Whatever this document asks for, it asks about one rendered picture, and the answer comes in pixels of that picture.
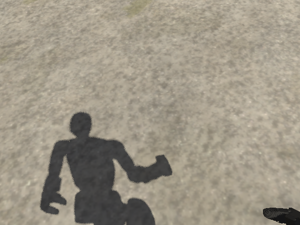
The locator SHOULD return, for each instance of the right robot hand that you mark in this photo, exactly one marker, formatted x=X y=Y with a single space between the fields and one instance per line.
x=282 y=215

